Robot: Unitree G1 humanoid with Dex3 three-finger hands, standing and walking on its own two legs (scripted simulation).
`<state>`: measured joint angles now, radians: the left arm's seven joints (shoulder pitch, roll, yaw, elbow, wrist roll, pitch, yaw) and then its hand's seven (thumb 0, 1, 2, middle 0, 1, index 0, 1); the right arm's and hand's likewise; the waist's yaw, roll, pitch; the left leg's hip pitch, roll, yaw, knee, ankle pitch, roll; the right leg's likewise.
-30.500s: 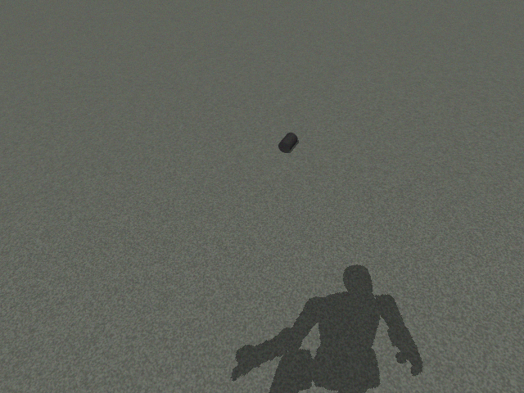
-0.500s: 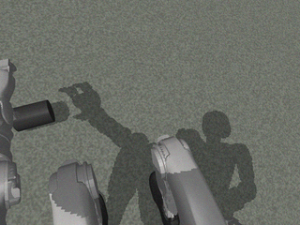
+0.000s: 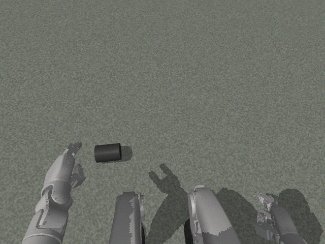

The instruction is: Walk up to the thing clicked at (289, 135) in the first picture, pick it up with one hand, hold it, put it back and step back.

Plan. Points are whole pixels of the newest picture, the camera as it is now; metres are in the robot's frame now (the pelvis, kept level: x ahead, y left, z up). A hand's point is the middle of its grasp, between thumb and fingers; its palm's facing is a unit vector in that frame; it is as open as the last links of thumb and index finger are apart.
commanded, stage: home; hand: left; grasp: from above
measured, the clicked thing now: (108, 152) +0.53 +0.25 -0.49
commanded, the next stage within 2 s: none
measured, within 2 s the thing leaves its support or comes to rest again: neither
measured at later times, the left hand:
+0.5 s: hand (58, 197) +0.25 +0.19 +0.10, palm faces +0.11 -0.97 -0.23, open 7.4 cm
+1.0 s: hand (46, 211) +0.22 +0.19 +0.14, palm faces +0.11 -0.97 -0.20, open 7.4 cm
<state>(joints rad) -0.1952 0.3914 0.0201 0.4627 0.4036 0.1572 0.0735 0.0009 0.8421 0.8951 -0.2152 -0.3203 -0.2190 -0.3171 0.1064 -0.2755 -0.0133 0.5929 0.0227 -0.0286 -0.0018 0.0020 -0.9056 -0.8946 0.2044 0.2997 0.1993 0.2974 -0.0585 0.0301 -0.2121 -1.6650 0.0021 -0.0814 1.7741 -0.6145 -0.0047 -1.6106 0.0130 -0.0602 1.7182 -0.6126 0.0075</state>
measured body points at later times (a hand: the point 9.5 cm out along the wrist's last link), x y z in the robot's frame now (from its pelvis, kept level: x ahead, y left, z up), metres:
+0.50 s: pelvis +0.06 +0.00 +0.17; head +0.10 +0.01 +0.61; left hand +0.24 +0.24 +0.12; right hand +0.21 -0.24 +0.08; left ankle +0.08 +0.12 -0.49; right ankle +0.08 -0.13 -0.49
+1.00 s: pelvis +0.08 -0.01 +0.19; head +0.09 +0.00 +0.64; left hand +0.22 +0.24 +0.16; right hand +0.26 -0.23 +0.13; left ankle +0.08 +0.12 -0.50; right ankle +0.08 -0.13 -0.50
